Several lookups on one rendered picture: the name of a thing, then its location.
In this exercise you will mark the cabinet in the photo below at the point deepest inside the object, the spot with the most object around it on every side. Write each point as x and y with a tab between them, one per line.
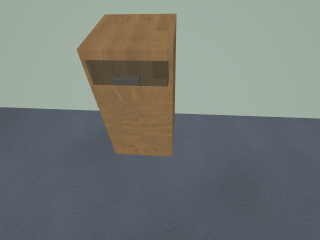
139	119

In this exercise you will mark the handle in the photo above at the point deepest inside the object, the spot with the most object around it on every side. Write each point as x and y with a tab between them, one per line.
125	80

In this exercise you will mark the drawer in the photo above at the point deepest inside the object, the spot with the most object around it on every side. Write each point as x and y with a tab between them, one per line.
152	72

